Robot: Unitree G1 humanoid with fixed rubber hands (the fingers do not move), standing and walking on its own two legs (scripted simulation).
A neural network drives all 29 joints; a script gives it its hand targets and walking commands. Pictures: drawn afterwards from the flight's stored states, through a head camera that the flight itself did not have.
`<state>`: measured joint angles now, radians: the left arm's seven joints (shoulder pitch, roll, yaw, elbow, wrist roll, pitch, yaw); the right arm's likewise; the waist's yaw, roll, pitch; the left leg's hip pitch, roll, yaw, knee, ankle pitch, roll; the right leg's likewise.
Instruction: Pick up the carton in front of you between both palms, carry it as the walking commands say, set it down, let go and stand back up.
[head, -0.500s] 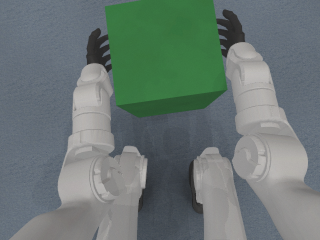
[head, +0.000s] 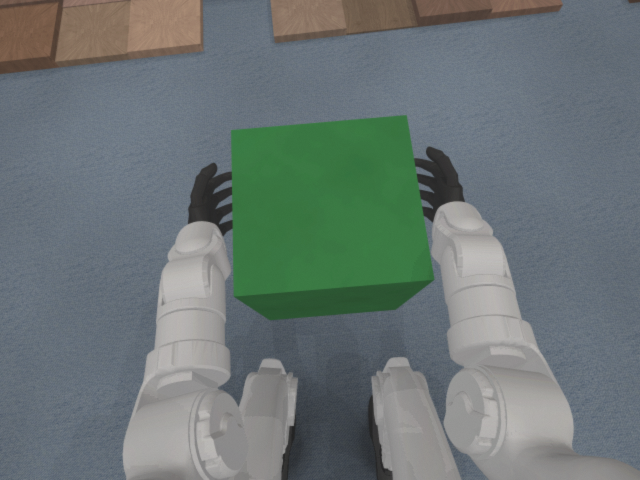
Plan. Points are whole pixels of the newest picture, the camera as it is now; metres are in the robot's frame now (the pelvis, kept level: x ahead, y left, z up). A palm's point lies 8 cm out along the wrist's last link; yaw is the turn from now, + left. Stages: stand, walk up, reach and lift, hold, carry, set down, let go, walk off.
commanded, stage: reach and lift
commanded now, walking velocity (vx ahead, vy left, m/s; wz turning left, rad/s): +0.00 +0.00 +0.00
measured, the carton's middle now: (326, 234) +0.45 +0.01 -0.11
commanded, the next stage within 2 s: hold in 1.84 s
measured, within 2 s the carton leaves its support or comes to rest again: neither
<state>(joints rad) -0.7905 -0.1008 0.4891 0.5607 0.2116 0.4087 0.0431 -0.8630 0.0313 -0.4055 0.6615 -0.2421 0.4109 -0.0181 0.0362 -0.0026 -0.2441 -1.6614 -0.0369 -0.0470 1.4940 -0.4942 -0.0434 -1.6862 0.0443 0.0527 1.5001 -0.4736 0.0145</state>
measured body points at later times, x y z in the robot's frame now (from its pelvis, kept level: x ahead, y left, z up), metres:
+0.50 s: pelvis +0.05 +0.01 +0.14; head +0.13 +0.00 +0.58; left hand +0.40 +0.16 +0.11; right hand +0.41 -0.14 +0.11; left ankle +0.08 +0.14 -0.54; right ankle +0.09 -0.12 -0.54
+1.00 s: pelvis +0.06 +0.01 +0.20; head +0.03 +0.01 +0.64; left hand +0.37 +0.16 +0.21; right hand +0.37 -0.15 +0.21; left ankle +0.08 +0.14 -0.54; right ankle +0.09 -0.12 -0.54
